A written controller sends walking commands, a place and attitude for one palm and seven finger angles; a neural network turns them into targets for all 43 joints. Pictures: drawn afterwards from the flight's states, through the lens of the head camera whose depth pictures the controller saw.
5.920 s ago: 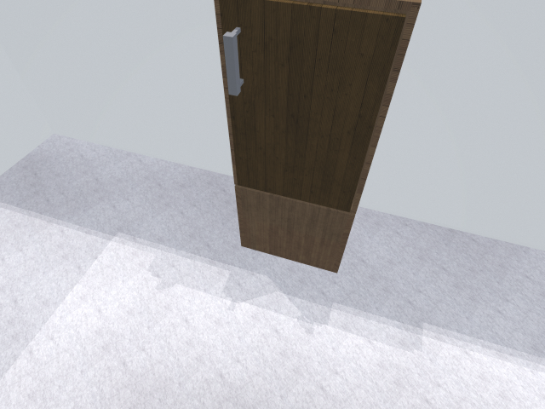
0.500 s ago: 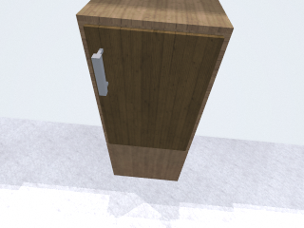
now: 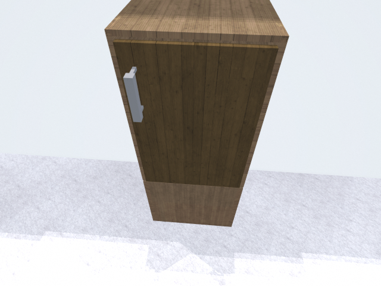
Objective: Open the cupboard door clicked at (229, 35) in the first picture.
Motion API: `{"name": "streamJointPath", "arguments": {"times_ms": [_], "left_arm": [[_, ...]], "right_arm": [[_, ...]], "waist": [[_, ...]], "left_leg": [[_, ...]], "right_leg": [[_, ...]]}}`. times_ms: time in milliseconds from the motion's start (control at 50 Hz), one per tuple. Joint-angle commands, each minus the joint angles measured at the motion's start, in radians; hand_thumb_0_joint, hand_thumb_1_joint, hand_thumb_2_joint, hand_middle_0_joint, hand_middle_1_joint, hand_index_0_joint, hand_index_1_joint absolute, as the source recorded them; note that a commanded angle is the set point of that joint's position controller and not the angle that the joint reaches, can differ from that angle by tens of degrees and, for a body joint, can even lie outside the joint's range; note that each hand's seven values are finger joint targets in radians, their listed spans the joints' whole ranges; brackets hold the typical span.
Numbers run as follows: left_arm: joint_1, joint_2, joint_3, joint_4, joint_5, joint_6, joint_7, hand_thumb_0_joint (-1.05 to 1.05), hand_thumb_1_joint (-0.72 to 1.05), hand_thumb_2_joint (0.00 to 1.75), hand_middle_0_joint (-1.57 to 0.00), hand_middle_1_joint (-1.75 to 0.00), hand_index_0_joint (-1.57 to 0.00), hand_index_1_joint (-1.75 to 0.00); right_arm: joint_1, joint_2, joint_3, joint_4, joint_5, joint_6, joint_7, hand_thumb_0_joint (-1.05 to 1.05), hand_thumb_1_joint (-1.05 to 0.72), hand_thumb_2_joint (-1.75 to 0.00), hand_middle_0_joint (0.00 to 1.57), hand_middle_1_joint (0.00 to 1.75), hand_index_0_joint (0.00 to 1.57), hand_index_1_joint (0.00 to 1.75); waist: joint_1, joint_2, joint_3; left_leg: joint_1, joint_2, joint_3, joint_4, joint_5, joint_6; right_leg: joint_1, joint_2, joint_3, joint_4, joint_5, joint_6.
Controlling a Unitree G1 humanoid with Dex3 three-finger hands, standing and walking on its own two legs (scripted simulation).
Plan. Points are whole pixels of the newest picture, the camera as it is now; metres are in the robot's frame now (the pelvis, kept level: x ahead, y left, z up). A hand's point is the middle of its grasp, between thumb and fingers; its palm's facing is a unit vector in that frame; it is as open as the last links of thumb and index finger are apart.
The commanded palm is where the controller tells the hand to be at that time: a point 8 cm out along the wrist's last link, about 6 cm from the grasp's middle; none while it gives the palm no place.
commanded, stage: look again from close up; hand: left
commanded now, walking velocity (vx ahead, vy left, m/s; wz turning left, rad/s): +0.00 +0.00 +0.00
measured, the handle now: (136, 94) +0.56 +0.19 +0.11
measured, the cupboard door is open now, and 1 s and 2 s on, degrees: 0 0 0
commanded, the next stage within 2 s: raise the hand with hooked fingers in 0.52 s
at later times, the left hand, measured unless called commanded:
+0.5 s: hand out of the picture +0.07 +0.20 -0.16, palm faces -0.03 -0.95 -0.30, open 7.4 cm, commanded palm none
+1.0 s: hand (104, 260) +0.18 +0.20 -0.04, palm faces +0.00 -1.00 -0.04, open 8.3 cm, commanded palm +0.14 +0.25 -0.02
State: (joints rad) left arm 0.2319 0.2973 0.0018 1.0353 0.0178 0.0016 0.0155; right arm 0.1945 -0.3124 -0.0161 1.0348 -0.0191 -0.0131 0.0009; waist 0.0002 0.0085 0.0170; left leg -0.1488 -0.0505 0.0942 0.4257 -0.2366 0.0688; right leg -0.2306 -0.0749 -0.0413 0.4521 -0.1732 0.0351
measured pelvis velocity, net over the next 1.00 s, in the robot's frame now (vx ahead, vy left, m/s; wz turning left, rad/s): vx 0.01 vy -0.04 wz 0.02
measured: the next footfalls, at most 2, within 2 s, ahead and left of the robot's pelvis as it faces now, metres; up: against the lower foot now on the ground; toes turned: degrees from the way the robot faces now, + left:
none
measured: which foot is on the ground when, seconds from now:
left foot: down 0.00-1.00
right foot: down 0.00-1.00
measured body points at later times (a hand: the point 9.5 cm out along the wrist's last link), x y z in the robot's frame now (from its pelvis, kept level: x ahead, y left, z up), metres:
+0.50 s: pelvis +0.00 -0.03 +0.01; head +0.00 -0.03 +0.46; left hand +0.07 +0.25 -0.13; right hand +0.05 -0.31 -0.14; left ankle +0.00 +0.07 -0.74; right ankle +0.04 -0.14 -0.74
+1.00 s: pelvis +0.01 -0.04 -0.07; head +0.06 -0.03 +0.38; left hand +0.18 +0.25 -0.03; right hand +0.24 -0.27 -0.11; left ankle +0.00 +0.07 -0.74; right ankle +0.05 -0.14 -0.74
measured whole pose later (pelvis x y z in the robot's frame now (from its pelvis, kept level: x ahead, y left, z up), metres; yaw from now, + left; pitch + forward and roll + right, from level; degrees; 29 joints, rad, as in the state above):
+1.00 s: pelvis +0.01 -0.04 -0.07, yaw +1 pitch +11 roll +0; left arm 0.39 0.26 0.31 0.25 -0.39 -0.56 -0.56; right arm 0.16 -0.26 -0.03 0.55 0.03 -0.34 -0.01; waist 0.03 -0.02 -0.11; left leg -0.72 0.02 0.04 1.05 -0.51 0.01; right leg -0.77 -0.04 -0.08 1.03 -0.46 -0.02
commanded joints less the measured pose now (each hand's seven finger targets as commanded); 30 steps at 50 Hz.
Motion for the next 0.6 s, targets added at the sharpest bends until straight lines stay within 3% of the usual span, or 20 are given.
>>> {"name": "streamJointPath", "arguments": {"times_ms": [0, 300, 580], "left_arm": [[-0.045, 0.179, 0.031, -0.047, 0.001, -0.027, 0.006, 0.0, 0.9, 0.9, -0.2, -0.3, -0.2, -0.3], [-0.081, 0.19, 0.023, -0.005, -0.003, -0.035, 0.005, 0.0, 0.9, 0.9, -0.2, -0.3, -0.2, -0.3], [-0.069, 0.165, 0.021, 0.006, -0.003, -0.038, 0.008, 0.0, 0.9, 0.9, -0.2, -0.3, -0.2, -0.3]], "right_arm": [[-0.056, -0.184, -0.036, -0.046, 0.005, -0.027, -0.011, 0.0, -0.9, -0.9, 0.2, 0.3, 0.2, 0.3], [-0.046, -0.172, -0.022, 0.029, 0.006, -0.019, -0.005, 0.0, -0.9, -0.9, 0.2, 0.3, 0.2, 0.3], [-0.038, -0.148, -0.016, 0.054, 0.007, -0.019, -0.008, 0.0, -0.9, -0.9, 0.2, 0.3, 0.2, 0.3]], "waist": [[-0.003, -0.013, -0.002], [-0.007, -0.035, 0.01], [-0.004, -0.014, -0.015]], "left_leg": [[-0.072, 0.174, -0.179, -0.159, 0.002, -0.023], [-0.065, 0.161, -0.164, -0.159, -0.027, -0.035], [-0.037, 0.171, -0.156, -0.153, 0.057, -0.041]], "right_leg": [[0.056, -0.065, 0.084, -0.073, 0.026, -0.062], [0.052, -0.081, 0.12, -0.161, -0.069, -0.062], [0.096, -0.078, 0.105, -0.169, 0.02, -0.061]]}}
